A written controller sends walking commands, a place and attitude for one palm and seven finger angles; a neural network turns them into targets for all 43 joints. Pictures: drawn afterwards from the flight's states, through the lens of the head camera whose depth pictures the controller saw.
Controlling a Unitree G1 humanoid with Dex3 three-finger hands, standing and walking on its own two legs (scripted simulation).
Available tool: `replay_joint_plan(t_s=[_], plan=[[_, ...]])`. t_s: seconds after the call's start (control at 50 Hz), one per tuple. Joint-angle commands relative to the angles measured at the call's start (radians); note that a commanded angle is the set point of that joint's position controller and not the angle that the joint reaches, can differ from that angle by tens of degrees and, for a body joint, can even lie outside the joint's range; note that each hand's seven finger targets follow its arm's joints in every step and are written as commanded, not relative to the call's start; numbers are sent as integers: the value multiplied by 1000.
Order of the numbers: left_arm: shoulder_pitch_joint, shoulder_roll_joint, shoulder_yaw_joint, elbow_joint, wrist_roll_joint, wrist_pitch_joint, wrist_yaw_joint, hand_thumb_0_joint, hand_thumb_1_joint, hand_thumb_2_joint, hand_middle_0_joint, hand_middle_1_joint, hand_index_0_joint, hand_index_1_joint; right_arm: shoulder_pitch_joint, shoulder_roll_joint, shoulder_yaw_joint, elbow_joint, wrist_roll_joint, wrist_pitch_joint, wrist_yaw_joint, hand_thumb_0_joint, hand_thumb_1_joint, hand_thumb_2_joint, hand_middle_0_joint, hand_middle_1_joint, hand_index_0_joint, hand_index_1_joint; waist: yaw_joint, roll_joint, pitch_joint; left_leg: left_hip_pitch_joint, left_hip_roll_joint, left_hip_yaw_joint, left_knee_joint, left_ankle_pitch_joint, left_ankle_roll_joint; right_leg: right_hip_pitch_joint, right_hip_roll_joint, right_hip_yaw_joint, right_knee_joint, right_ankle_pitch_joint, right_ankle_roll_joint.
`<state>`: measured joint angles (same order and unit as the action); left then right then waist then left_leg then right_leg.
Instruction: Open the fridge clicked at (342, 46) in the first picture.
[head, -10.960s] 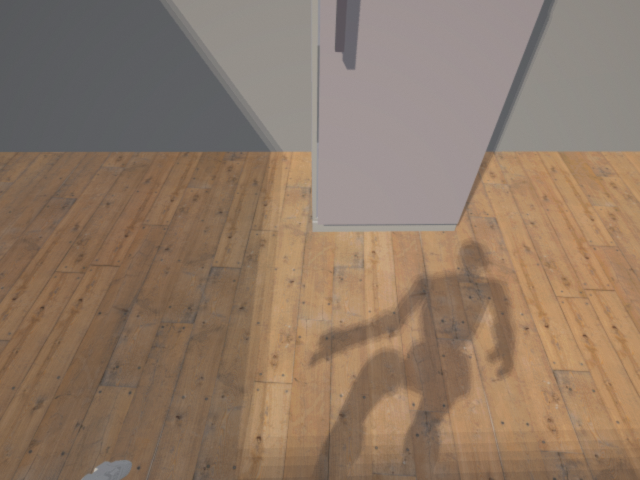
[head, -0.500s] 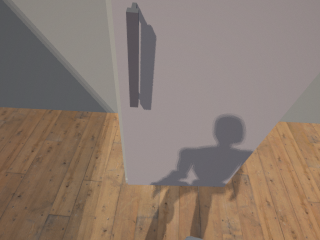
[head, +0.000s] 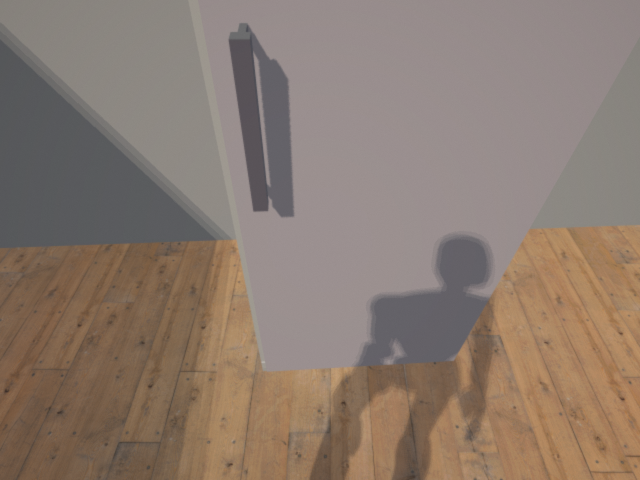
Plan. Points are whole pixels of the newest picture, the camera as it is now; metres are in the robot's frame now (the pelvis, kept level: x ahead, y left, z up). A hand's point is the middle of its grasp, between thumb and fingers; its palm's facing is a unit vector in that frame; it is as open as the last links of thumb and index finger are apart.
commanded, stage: come to a stop and stand still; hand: left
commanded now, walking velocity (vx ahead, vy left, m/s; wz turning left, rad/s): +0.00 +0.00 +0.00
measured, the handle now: (253, 127) +0.54 +0.12 +0.18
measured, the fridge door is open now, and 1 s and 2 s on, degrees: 0 0 0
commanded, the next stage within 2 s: look again from close up in 0.38 s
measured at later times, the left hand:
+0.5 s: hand out of the picture -0.05 +0.14 -0.18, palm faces +0.03 -0.99 -0.16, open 7.4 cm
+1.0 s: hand out of the picture +0.04 +0.19 -0.18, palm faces -0.01 -0.98 -0.20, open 7.3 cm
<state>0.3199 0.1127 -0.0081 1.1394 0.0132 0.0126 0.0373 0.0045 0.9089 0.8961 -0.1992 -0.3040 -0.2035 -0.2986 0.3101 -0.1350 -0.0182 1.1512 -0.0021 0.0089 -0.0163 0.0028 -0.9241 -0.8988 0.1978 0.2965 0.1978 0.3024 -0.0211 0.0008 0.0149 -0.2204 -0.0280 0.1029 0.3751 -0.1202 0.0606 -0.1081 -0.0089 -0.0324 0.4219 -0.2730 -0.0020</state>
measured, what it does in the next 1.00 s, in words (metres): stands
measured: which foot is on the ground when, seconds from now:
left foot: down 0.00-1.00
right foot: down 0.00-1.00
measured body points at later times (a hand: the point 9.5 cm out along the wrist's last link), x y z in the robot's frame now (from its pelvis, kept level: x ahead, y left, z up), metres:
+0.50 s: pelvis +0.00 -0.01 -0.01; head +0.00 -0.01 +0.44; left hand -0.05 +0.20 -0.17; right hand -0.01 -0.21 -0.17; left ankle +0.06 +0.08 -0.74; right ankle -0.02 -0.12 -0.74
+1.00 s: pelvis +0.03 +0.01 -0.01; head +0.04 +0.02 +0.44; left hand +0.05 +0.24 -0.17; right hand +0.06 -0.23 -0.15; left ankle +0.06 +0.08 -0.74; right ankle -0.03 -0.12 -0.74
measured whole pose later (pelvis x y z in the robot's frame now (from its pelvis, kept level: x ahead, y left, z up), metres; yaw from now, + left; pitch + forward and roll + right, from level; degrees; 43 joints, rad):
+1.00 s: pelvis +0.03 +0.01 -0.01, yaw -1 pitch -1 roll +0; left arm 0.29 0.19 -0.01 1.05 0.02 -0.02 0.03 0.01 0.91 0.90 -0.20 -0.30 -0.20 -0.30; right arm 0.24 -0.18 0.00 1.08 -0.01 -0.03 -0.01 0.01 -0.92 -0.90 0.20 0.30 0.20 0.30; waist 0.00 -0.02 0.02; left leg -0.27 -0.02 0.10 0.49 -0.22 0.07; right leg -0.12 -0.01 -0.02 0.46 -0.33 0.00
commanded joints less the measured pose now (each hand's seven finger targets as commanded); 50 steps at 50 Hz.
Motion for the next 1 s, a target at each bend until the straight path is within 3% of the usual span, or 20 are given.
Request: replay_joint_plan(t_s=[0.0,0.14,0.32,0.34,0.36,0.38,0.4,0.42,0.44,0.46,0.48,0.52,0.58,0.86,0.98], plan=[[90,92,22,-15,1,-8,11,0,900,900,-200,-300,-200,-300,42,-85,-12,-19,-8,-4,-12,0,-900,-900,200,300,200,300,19,33,142,-23,132,-204,-154,-304,-32,-186,-80,88,-118,-142,-21],[125,67,24,-9,1,-12,11,0,900,900,-200,-300,-200,-300,76,-63,-15,-12,-9,-7,-16,0,-900,-900,200,300,200,300,21,16,97,-12,133,-212,-142,-289,-29,-185,-75,83,-105,-132,-26],[144,51,19,2,1,-22,14,0,900,900,-200,-300,-200,-300,92,-49,-13,-5,-6,-12,-18,0,-900,-900,200,300,200,300,14,-17,96,23,134,-196,-101,-206,-27,-217,-81,104,-121,-106,-30],[172,88,3,-8,26,-59,37,0,900,900,-200,-300,-200,-300,-35,-96,2,-93,-16,-30,0,0,-900,-900,200,300,200,300,61,-98,155,-107,116,-135,135,-103,-58,-193,-110,139,-144,104,-38],[106,124,12,-59,14,-62,31,0,900,900,-200,-300,-200,-300,36,-57,-4,-116,-12,-18,11,0,-900,-900,200,300,200,300,-19,-119,78,-41,86,-114,178,-194,-58,-280,-170,193,-202,-232,-68],[58,123,19,-87,12,-60,26,0,900,900,-200,-300,-200,-300,71,-49,-8,-94,-21,-8,15,0,-900,-900,200,300,200,300,-38,-61,100,-34,69,-96,220,-194,-55,-338,-169,197,-203,-338,-87],[42,126,19,-99,7,-64,26,0,900,900,-200,-300,-200,-300,107,-46,-3,-89,-22,-9,16,0,-900,-900,200,300,200,300,-56,-24,63,-29,71,-96,234,-159,-51,-318,-159,178,-170,-280,-99],[50,119,20,-104,3,-74,24,0,900,900,-200,-300,-200,-300,115,-35,4,-90,-24,-20,16,0,-900,-900,200,300,200,300,-50,98,17,6,69,-102,198,-88,-46,-280,-149,147,-117,-144,-107],[66,119,20,-97,-1,-77,21,0,900,900,-200,-300,-200,-300,114,-28,9,-98,-20,-28,14,0,-900,-900,200,300,200,300,-39,102,-1,11,81,-124,146,-73,-39,-248,-120,131,-68,-111,-101],[80,104,18,-95,0,-75,19,0,900,900,-200,-300,-200,-300,105,-44,10,-108,-19,-35,9,0,-900,-900,200,300,200,300,-23,84,8,-18,98,-147,115,-57,-27,-220,-91,113,-37,-83,-89],[88,88,15,-90,0,-69,19,0,900,900,-200,-300,-200,-300,89,-60,9,-118,-17,-36,5,0,-900,-900,200,300,200,300,-11,23,30,-50,115,-163,93,-100,-18,-214,-78,108,-37,-111,-85],[98,79,11,-86,6,-61,17,0,900,900,-200,-300,-200,-300,62,-72,9,-124,-16,-39,1,0,-900,-900,200,300,200,300,5,23,81,-100,123,-194,45,-116,-1,-193,-62,84,-10,-74,-72],[108,86,12,-86,4,-55,16,0,900,900,-200,-300,-200,-300,45,-96,8,-125,-13,-42,-2,0,-900,-900,200,300,200,300,18,-24,95,-107,131,-208,4,-137,5,-168,-57,79,-4,-49,-61],[51,177,24,-119,3,-48,10,0,900,900,-200,-300,-200,-300,-30,-163,4,-112,-11,-55,-7,0,-900,-900,200,300,200,300,27,7,-6,29,138,-162,26,87,3,-91,-88,95,-20,130,-44],[24,198,25,-116,4,-43,7,0,900,900,-200,-300,-200,-300,-59,-184,1,-105,-10,-53,-9,0,-900,-900,200,300,200,300,24,6,-6,51,148,-164,18,115,3,-88,-89,91,-28,132,-38]])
